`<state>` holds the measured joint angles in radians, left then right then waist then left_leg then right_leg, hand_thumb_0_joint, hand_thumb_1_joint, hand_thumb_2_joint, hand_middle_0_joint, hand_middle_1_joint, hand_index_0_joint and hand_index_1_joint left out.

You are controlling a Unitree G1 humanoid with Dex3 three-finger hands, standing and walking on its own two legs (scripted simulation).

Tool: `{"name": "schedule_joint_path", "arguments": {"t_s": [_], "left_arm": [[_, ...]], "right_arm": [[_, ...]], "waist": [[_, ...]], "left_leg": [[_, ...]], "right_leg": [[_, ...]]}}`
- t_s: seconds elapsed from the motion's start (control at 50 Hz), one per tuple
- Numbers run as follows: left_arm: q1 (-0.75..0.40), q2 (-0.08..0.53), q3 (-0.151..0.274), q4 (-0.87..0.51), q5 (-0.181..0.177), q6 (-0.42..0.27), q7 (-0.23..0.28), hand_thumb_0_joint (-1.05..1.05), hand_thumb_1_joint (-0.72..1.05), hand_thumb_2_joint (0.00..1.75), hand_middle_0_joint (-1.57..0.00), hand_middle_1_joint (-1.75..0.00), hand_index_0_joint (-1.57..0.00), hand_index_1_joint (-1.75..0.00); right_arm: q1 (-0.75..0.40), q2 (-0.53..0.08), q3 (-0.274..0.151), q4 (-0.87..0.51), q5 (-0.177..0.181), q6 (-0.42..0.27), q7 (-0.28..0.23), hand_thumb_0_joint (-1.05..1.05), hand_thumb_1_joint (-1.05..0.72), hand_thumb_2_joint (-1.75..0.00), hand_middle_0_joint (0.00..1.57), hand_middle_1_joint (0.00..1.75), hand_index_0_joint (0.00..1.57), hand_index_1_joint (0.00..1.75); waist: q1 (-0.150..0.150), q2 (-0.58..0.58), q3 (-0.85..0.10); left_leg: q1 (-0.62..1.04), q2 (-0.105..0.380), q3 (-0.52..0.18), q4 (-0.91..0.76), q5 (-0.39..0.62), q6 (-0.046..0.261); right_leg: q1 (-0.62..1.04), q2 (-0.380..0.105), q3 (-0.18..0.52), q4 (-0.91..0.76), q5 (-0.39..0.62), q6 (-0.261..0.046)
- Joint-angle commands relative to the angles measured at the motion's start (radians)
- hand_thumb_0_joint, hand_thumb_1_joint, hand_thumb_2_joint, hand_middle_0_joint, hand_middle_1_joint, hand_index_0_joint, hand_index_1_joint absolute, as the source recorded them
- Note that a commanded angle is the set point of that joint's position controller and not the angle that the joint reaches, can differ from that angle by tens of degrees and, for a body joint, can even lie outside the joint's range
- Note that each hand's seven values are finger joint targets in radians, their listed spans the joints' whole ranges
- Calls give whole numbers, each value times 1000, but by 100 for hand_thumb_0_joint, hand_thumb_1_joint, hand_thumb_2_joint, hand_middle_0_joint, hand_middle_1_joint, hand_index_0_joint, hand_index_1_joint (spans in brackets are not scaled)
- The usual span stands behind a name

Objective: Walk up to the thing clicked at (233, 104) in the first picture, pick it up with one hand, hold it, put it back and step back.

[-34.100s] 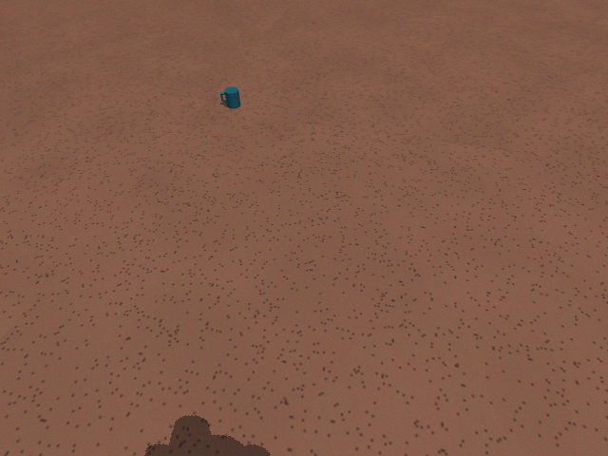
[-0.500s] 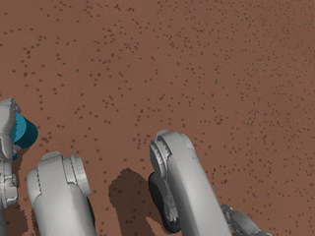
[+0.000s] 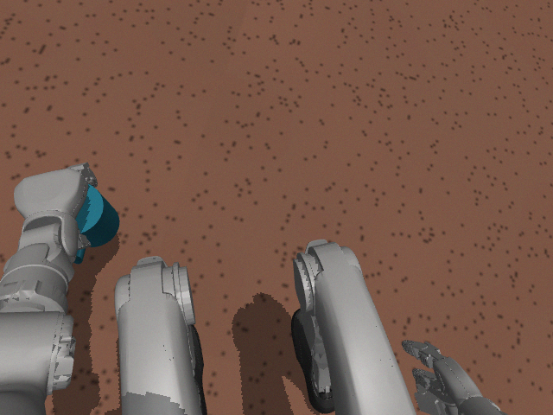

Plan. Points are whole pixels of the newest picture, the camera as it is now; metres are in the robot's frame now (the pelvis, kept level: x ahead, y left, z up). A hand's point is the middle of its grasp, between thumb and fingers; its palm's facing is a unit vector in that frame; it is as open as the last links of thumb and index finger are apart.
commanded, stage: settle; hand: left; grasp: from above
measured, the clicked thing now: (81, 226) +0.40 +0.30 -0.22
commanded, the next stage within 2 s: lift in 0.14 s
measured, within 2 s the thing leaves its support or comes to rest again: neither
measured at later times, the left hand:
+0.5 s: hand (51, 212) +0.40 +0.30 -0.11, palm faces -0.42 -0.10 -0.90, open 11.1 cm
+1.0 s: hand out of the picture +0.34 +0.30 +0.05, palm faces -0.40 -0.13 -0.91, open 11.1 cm
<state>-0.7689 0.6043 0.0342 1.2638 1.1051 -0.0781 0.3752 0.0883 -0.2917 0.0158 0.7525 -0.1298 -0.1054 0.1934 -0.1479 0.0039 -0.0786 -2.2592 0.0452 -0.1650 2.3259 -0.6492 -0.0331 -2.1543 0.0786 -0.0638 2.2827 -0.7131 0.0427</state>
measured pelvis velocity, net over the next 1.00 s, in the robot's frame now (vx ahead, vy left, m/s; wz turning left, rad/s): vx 0.00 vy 0.01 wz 0.09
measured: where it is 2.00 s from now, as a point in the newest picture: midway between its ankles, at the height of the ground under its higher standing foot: (255, 386)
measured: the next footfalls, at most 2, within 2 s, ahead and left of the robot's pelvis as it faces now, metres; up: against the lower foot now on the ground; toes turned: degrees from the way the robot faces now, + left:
none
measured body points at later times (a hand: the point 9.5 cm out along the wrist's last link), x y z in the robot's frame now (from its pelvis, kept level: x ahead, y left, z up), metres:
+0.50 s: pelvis -0.01 +0.00 +0.03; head +0.18 +0.06 +0.43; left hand +0.41 +0.30 -0.06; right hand +0.08 -0.26 -0.09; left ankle +0.09 +0.14 -0.32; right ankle +0.09 -0.12 -0.32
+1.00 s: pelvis +0.00 +0.01 +0.16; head +0.15 +0.06 +0.58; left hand +0.36 +0.31 +0.10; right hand +0.15 -0.25 +0.04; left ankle +0.09 +0.14 -0.32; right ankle +0.09 -0.12 -0.32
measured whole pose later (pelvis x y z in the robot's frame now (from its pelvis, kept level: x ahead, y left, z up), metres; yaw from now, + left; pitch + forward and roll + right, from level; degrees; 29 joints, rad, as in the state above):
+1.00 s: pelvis +0.00 +0.01 +0.16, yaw +5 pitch +30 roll -5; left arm -0.41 0.51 -0.08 0.72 1.01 0.01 0.17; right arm 0.15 -0.25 -0.04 0.68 0.00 0.00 0.01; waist -0.08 0.03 -0.20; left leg -1.77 0.04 -0.09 1.83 -0.59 -0.01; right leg -1.67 0.03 -0.02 1.80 -0.65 0.04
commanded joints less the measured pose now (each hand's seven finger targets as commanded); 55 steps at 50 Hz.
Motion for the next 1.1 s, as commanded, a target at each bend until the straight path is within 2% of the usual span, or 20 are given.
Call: {"name": "schedule_joint_path", "arguments": {"t_s": [0.0,0.16,0.22,0.24,0.26,0.28,0.3,0.38,0.48,0.56,0.6,0.68,0.74,0.8,0.86,0.88,0.92,0.94,0.98,1.08], "left_arm": [[-277,227,21,-177,4,-39,-11,0,55,100,-98,-86,-98,-87],[-321,276,58,-266,47,-73,9,0,61,104,-105,-82,-103,-85],[-360,287,65,-299,54,-68,31,0,59,99,-111,-82,-110,-84],[-334,276,60,-276,54,-62,35,0,51,103,-103,-74,-102,-77],[-343,283,65,-288,52,-55,38,0,54,98,-108,-79,-106,-81],[-338,275,58,-288,50,-48,36,0,61,106,-108,-77,-105,-81],[-341,286,70,-301,44,-40,32,0,63,106,-107,-79,-105,-81],[-313,278,42,-301,7,-3,-22,0,62,106,-107,-78,-104,-82],[-221,244,23,-369,-18,15,-96,0,61,109,-109,-76,-105,-81],[-171,209,3,-419,-32,17,-123,0,60,105,-108,-76,-104,-80],[-179,231,11,-472,-43,15,-133,0,60,103,-107,-75,-104,-78],[-144,205,-13,-592,-55,10,-152,0,57,105,-104,-78,-101,-82],[-49,187,1,-616,-73,19,-150,0,56,104,-105,-74,-101,-78],[-92,212,6,-738,-77,31,-146,0,55,103,-103,-77,-100,-80],[20,165,-7,-725,-82,61,-147,0,56,103,-104,-75,-101,-79],[-21,188,-1,-775,-89,67,-147,0,55,103,-104,-75,-100,-79],[14,185,5,-795,-95,87,-151,0,54,104,-103,-76,-99,-80],[47,153,-21,-787,-94,97,-155,0,53,104,-103,-75,-99,-80],[75,151,-22,-797,-99,114,-164,0,53,104,-103,-76,-99,-80],[132,101,-50,-813,-124,145,-186,0,54,101,-103,-74,-99,-78]], "right_arm": [[208,-207,-67,-22,11,19,-29,0,-92,-91,20,30,20,30],[196,-194,-73,-32,22,46,-73,0,-92,-91,20,30,20,30],[203,-198,-79,-30,23,47,-87,0,-94,-92,20,30,20,30],[205,-195,-79,-33,24,47,-91,0,-89,-90,20,30,20,30],[210,-193,-78,-28,25,48,-96,0,-94,-91,20,30,20,30],[209,-191,-81,-31,26,49,-101,0,-92,-91,20,30,20,30],[215,-195,-84,-34,29,49,-104,0,-92,-91,20,30,20,30],[224,-193,-93,-43,44,54,-114,0,-93,-91,20,30,20,30],[224,-188,-100,-65,70,68,-122,0,-92,-91,20,30,20,30],[216,-178,-100,-88,88,80,-129,0,-92,-91,20,30,20,30],[208,-176,-103,-102,94,82,-134,0,-92,-91,20,30,20,30],[206,-167,-110,-117,107,82,-144,0,-92,-91,20,30,20,30],[205,-169,-120,-127,113,83,-154,0,-92,-91,20,30,20,30],[193,-162,-126,-142,120,86,-168,0,-92,-91,20,30,20,30],[184,-153,-125,-144,126,88,-182,0,-92,-91,20,30,20,30],[176,-157,-124,-148,129,88,-187,0,-92,-91,20,30,20,30],[175,-153,-122,-150,133,90,-196,0,-92,-91,20,30,20,30],[172,-141,-118,-147,133,92,-200,0,-92,-91,20,30,20,30],[167,-141,-114,-146,138,94,-207,0,-92,-91,20,30,20,30],[159,-124,-103,-150,148,98,-227,0,-92,-91,20,30,20,30]], "waist": [[-15,178,-638],[17,232,-705],[9,243,-725],[7,225,-715],[11,226,-726],[14,230,-743],[18,241,-759],[26,223,-775],[48,232,-731],[44,200,-693],[47,198,-683],[52,209,-736],[67,197,-702],[59,224,-728],[65,188,-705],[62,206,-719],[71,209,-720],[69,206,-700],[72,190,-698],[60,144,-601]], "left_leg": [[480,-22,119,-215,136,60],[556,-26,132,-267,100,50],[572,-25,134,-274,103,51],[574,-24,135,-276,100,52],[578,-26,139,-284,100,53],[587,-25,142,-288,100,54],[597,-29,141,-301,99,54],[633,-30,134,-345,82,57],[675,-34,114,-423,58,53],[692,-34,105,-475,37,54],[699,-35,111,-497,22,57],[781,-35,118,-539,70,55],[849,-33,98,-613,45,48],[926,-30,92,-673,29,44],[997,-29,97,-729,49,44],[1024,-29,98,-747,54,42],[1080,-29,98,-790,85,41],[1098,-29,107,-802,105,41],[1153,-29,110,-837,148,43],[1221,-31,126,-951,145,47]], "right_leg": [[346,15,-72,-283,238,-78],[318,9,-62,-300,186,-88],[309,2,-59,-309,192,-86],[314,1,-57,-319,186,-85],[320,0,-55,-329,188,-84],[331,0,-50,-338,187,-84],[334,-3,-52,-341,183,-85],[369,2,-53,-380,159,-88],[379,-5,-58,-405,139,-90],[389,-5,-54,-451,123,-87],[409,-5,-41,-490,100,-87],[480,-7,-31,-538,142,-84],[500,-16,-33,-576,124,-80],[548,-18,-24,-628,116,-78],[611,-22,-17,-692,134,-73],[631,-23,-13,-706,139,-73],[685,-25,-9,-742,165,-71],[711,-25,-5,-767,183,-70],[764,-25,-1,-810,213,-68],[909,-25,15,-946,219,-63]]}}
